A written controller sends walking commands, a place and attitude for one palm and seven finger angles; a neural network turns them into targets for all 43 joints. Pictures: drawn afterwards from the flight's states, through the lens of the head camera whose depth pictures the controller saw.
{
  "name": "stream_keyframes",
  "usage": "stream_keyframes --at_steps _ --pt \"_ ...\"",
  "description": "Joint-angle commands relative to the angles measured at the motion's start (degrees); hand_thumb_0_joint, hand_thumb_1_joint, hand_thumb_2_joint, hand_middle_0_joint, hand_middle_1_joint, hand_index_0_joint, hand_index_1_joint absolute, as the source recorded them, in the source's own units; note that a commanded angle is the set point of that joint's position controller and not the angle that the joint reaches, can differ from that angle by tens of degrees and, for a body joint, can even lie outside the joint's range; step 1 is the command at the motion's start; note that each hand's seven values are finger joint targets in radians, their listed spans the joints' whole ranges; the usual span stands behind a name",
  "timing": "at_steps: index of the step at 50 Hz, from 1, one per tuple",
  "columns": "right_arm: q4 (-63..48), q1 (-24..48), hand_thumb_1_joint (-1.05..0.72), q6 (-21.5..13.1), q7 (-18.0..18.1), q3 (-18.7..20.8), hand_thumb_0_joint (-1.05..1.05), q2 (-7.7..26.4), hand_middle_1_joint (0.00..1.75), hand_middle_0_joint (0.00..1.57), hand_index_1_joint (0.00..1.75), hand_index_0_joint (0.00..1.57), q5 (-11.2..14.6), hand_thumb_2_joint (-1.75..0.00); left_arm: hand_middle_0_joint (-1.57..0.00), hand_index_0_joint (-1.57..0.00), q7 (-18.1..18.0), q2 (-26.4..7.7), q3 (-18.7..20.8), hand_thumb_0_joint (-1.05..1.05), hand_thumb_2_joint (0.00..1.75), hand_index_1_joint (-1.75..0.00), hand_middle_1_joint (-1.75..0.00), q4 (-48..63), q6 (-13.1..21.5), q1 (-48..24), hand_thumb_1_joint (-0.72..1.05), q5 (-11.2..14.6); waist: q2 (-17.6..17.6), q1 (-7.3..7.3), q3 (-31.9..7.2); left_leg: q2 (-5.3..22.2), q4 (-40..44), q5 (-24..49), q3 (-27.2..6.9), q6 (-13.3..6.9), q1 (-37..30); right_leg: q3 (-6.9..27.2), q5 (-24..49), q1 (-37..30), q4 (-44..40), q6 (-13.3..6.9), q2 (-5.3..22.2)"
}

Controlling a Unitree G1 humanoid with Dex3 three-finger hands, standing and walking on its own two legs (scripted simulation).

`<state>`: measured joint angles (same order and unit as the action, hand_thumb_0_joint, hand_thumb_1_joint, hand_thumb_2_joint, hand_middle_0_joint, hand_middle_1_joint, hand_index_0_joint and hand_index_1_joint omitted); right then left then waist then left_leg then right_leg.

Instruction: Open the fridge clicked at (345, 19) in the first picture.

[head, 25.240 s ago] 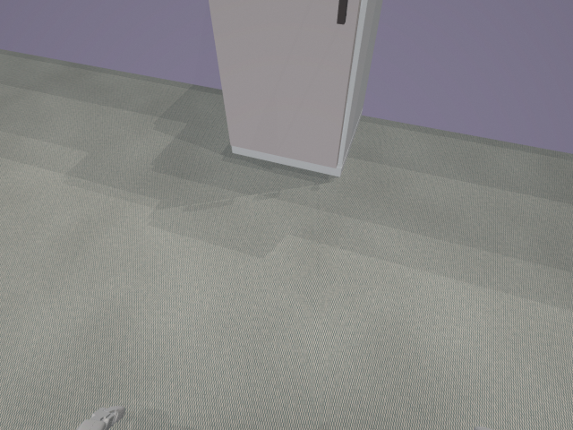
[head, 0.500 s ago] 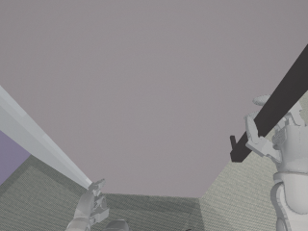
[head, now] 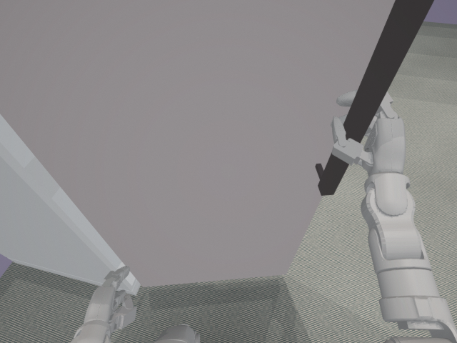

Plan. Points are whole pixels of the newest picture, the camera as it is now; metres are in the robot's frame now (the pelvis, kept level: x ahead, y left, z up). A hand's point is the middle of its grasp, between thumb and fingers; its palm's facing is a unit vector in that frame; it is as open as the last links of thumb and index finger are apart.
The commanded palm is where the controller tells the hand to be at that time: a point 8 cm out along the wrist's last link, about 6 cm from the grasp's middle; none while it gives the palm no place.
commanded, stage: stop walking and hold the door back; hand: right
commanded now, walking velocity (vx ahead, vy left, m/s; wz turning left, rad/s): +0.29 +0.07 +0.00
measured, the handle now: (352, 110) +0.42 -0.17 +0.20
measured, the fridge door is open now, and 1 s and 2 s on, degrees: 71 68 69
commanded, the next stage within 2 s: loosen the grip on the handle in 0.80 s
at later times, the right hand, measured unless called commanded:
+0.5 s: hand (330, 116) +0.44 -0.15 +0.17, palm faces +0.11 +0.99 -0.12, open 5.9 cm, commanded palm +0.40 -0.20 +0.16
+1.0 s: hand (341, 129) +0.41 -0.16 +0.17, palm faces +0.07 +0.99 -0.11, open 6.5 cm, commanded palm +0.36 -0.21 +0.16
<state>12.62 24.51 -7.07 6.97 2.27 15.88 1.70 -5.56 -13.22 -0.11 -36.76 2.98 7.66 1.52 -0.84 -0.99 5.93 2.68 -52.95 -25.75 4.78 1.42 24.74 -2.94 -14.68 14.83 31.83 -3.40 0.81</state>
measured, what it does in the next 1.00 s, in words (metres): steps on the spot: left foot, then right foot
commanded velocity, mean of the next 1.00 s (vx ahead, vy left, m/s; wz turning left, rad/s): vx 0.06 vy -0.02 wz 0.00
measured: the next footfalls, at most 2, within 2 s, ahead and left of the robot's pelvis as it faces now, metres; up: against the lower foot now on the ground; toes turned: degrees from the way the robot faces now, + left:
left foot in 0.16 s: +0.05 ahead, +0.14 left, +0.00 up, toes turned +4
right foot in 0.44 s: +0.09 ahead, -0.12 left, +0.00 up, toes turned +3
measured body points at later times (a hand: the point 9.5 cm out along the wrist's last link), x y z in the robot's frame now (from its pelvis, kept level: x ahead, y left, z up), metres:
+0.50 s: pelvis +0.00 -0.01 -0.01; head +0.02 +0.00 +0.44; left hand +0.07 +0.29 -0.11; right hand +0.42 -0.20 +0.18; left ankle +0.01 +0.14 -0.73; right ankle +0.05 -0.13 -0.74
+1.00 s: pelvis -0.01 +0.00 +0.00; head +0.01 -0.02 +0.45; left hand +0.18 +0.22 -0.08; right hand +0.40 -0.21 +0.18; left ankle +0.01 +0.14 -0.73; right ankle +0.05 -0.13 -0.74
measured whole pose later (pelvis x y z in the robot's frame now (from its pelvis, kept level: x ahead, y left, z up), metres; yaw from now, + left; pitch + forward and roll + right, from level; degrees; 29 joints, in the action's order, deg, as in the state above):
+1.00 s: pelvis -0.01 +0.00 +0.00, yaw +1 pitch +0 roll +0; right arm 27.1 33.8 -6.2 -1.0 8.1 15.0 2.0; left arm -2.7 -10.1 -0.8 -38.0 6.4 7.5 1.8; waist 2.7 -0.9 1.2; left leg 3.6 -31.9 -14.5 1.5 1.4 17.0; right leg -4.7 -10.9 18.4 29.7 1.2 3.3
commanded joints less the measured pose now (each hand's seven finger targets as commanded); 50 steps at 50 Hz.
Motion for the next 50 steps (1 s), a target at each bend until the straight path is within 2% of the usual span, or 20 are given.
stream_keyframes --at_steps 1,6,7,9,11,13,17,20,23,25,26,30,35,44,45,46,47,48,49,50 --pt "-4.0 35.4 -0.90 -2.3 -0.4 2.9 0.00 6.9 1.40 0.45 1.40 0.45 0.3 -0.90 -0.20 -0.20 0.1 -7.1 1.8 0.00 0.90 -0.30 -0.30 4.9 1.7 -0.8 0.90 0.7 -5.3 0.80 -16.3 -0.5 3.9 2.9 -1.5 0.2 -0.2 13.3 -4.4 -7.9 -12.9 -6.8 14.2" --pt "9.1 43.0 -0.90 -1.3 -1.2 4.9 0.00 10.6 1.40 0.45 1.40 0.45 0.6 -0.90 -0.20 -0.20 -0.5 -7.2 0.5 0.00 0.90 -0.30 -0.30 3.5 1.2 -0.6 0.90 0.2 -7.0 -0.05 -18.5 -2.1 23.0 3.6 1.1 -0.6 -17.4 10.0 -16.9 0.8 -9.2 -3.4 11.3" --pt "10.8 43.1 -0.90 -1.5 -1.1 7.3 0.00 13.7 1.40 0.45 1.40 0.45 0.3 -0.90 -0.20 -0.20 -0.6 -7.3 0.7 0.00 0.90 -0.30 -0.30 3.1 1.0 0.0 0.90 -0.1 -2.0 -0.44 -19.3 0.6 28.1 0.7 -3.7 -2.2 -22.8 7.2 -16.6 5.4 -2.7 -1.5 8.8" --pt "14.3 43.3 -0.90 -1.2 -1.4 9.4 0.00 17.3 1.40 0.45 1.40 0.45 0.3 -0.90 -0.20 -0.20 -0.9 -6.6 1.4 0.00 0.90 -0.30 -0.30 3.8 0.5 -0.3 0.90 -0.2 17.4 -0.94 -14.3 19.6 41.0 -7.9 -35.1 -11.8 -26.7 0.7 -16.5 22.5 20.6 3.7 -0.5" --pt "15.4 44.0 -0.90 -1.7 -1.5 10.7 0.00 17.1 1.40 0.45 1.40 0.45 -0.2 -0.90 -0.20 -0.20 -0.5 -7.3 1.8 0.00 0.90 -0.30 -0.30 2.3 1.9 0.9 0.90 -0.3 11.9 -0.41 -16.1 20.4 37.7 1.9 -30.4 -11.9 -25.8 7.2 -12.5 21.6 29.1 4.1 2.1" --pt "18.4 41.7 -0.90 -2.3 -1.6 15.1 0.00 21.1 1.40 0.45 1.40 0.45 0.1 -0.90 -0.20 -0.20 -0.6 -7.7 1.7 0.00 0.90 -0.30 -0.30 1.0 1.9 1.0 0.90 -0.2 12.8 -0.34 -15.6 17.1 35.4 4.7 -22.3 -10.2 -23.2 5.5 -10.1 18.9 27.0 4.3 2.4" --pt "16.4 39.0 -0.90 -4.7 -2.2 14.1 0.00 18.3 1.40 0.45 1.40 0.45 0.3 -0.90 -0.20 -0.20 -0.7 -6.9 1.2 0.00 0.90 -0.30 -0.30 1.7 2.1 1.0 0.90 -0.6 14.9 -0.89 -17.1 12.5 32.2 14.1 -10.6 -8.2 -18.6 -2.4 -7.0 5.5 7.7 3.8 0.8" --pt "9.3 34.6 -0.90 -6.0 -2.3 13.7 0.00 16.5 1.40 0.45 1.40 0.45 0.8 -0.90 -0.20 -0.20 -0.4 -6.9 1.8 0.00 0.90 -0.30 -0.30 2.5 2.5 1.1 0.90 -0.8 7.9 0.62 -19.3 8.2 26.2 15.4 -6.1 -5.0 -15.5 -5.2 5.3 -7.4 -7.0 4.2 -0.3" --pt "-0.3 31.6 -0.90 -7.3 -3.4 7.4 0.00 7.8 1.40 0.45 1.40 0.45 1.9 -0.90 -0.20 -0.20 0.7 -8.5 2.4 0.00 0.90 -0.30 -0.30 5.9 2.3 -0.4 0.90 0.5 -11.2 0.63 -21.0 -1.6 13.9 7.6 -0.5 -0.5 -7.2 14.0 18.9 -13.2 -9.0 -2.9 15.5" --pt "-2.1 26.6 -0.90 -6.9 -4.2 4.8 0.00 3.5 1.40 0.45 1.40 0.45 2.0 -0.90 -0.20 -0.20 1.5 -6.4 1.8 0.00 0.90 -0.30 -0.30 6.6 2.2 -0.8 0.90 0.2 -10.4 1.12 -18.0 -2.4 15.3 -0.9 -1.4 -0.4 -10.5 13.7 12.9 -5.6 -11.4 -4.8 16.6" --pt "-3.1 27.0 -0.90 -6.8 -3.4 8.3 0.00 8.1 1.40 0.45 1.40 0.45 1.2 -0.90 -0.20 -0.20 1.3 -7.4 1.9 0.00 0.90 -0.30 -0.30 6.1 2.1 -0.6 0.90 0.0 -10.0 0.66 -16.4 -2.1 17.4 2.6 -1.3 -0.4 -12.6 11.7 11.3 -2.2 -10.6 -4.2 15.9" --pt "-13.2 23.2 -0.90 -7.1 -2.8 7.2 0.00 7.8 1.40 0.45 1.40 0.45 0.7 -0.90 -0.20 -0.20 1.1 -6.6 2.6 0.00 0.90 -0.30 -0.30 7.3 2.5 -0.2 0.90 0.2 0.1 1.56 -25.2 4.5 23.3 38.4 -7.3 -2.2 -20.4 -0.5 22.1 -7.1 1.4 3.2 7.4" --pt "-14.8 22.0 -0.90 -5.8 -2.0 8.0 0.00 9.5 1.40 0.45 1.40 0.45 0.9 -0.90 -0.20 -0.20 0.7 -6.4 2.1 0.00 0.90 -0.30 -0.30 6.4 1.9 -0.4 0.90 -0.2 -0.5 1.15 -25.7 2.7 21.8 37.5 -4.9 -0.9 -16.3 0.1 24.9 -10.9 -0.2 3.0 8.7" --pt "-4.8 28.1 -0.90 -4.2 -1.8 5.6 0.00 8.0 1.40 0.45 1.40 0.45 1.4 -0.90 -0.20 -0.20 -0.3 -6.0 1.2 0.00 0.90 -0.30 -0.30 4.5 1.0 -1.8 0.90 -0.3 1.6 1.12 -20.7 2.2 26.6 25.1 -6.5 -0.6 -11.1 0.2 11.1 -9.1 -3.2 2.9 7.6" --pt "-5.2 58.1 -0.90 -5.1 -2.3 32.2 0.00 42.1 1.40 0.45 1.40 0.45 -6.2 -0.90 -0.20 -0.20 1.8 -7.7 6.5 0.00 0.90 -0.30 -0.30 5.8 3.8 -1.2 0.90 -1.8 15.1 -3.04 -15.4 2.0 32.0 35.3 -11.7 -2.1 -11.5 -1.6 13.4 -5.3 -1.1 1.8 6.3" --pt "16.6 40.7 -0.78 -0.3 -5.4 11.0 0.00 9.7 1.40 0.45 1.40 0.45 -4.3 -0.84 -0.20 -0.20 2.4 -5.1 2.4 0.00 0.90 -0.30 -0.30 4.9 7.1 1.4 0.90 -0.9 12.2 5.58 -32.5 -2.8 18.0 41.6 -1.4 -4.2 -16.3 1.9 26.2 -9.0 -9.3 2.9 0.3" --pt "6.0 29.7 -0.66 -1.3 -5.6 14.8 0.00 7.9 1.40 0.45 1.40 0.45 0.5 -0.78 -0.20 -0.20 2.2 -7.1 4.3 0.00 0.90 -0.30 -0.30 4.1 6.9 4.0 0.90 1.5 3.2 1.59 -33.9 -2.3 18.9 34.6 -0.2 -2.6 -10.5 1.7 33.3 -13.8 -3.4 4.6 2.3" --pt "5.0 22.2 -0.54 -1.3 -7.6 7.2 0.00 -1.5 1.40 0.45 1.40 0.45 1.8 -0.73 -0.20 -0.20 3.0 -6.7 3.9 0.00 0.90 -0.30 -0.30 4.3 7.0 4.5 0.90 1.0 -7.7 0.73 -35.4 -1.7 19.1 29.5 -0.2 -2.7 -8.1 2.7 38.0 -19.3 -2.5 7.0 2.9" --pt "3.2 25.2 -0.42 -2.9 -7.6 15.4 0.00 6.4 1.40 0.45 1.40 0.45 5.5 -0.67 -0.20 -0.20 2.8 -7.8 3.4 0.00 0.90 -0.30 -0.30 3.7 6.7 4.3 0.90 0.5 -14.5 -0.78 -35.4 -1.6 22.2 24.8 -1.3 -2.3 -6.8 1.9 31.9 -22.3 -2.6 7.2 2.5" --pt "3.0 25.3 -0.30 -4.0 -7.3 16.0 0.00 8.2 1.40 0.45 1.40 0.45 6.4 -0.61 -0.20 -0.20 2.8 -7.4 2.9 0.00 0.90 -0.30 -0.30 4.3 6.9 2.3 0.90 -0.2 -13.6 -0.77 -31.0 -2.1 23.3 22.3 -1.2 -2.8 -7.1 1.5 20.9 -18.1 -3.2 6.9 1.9"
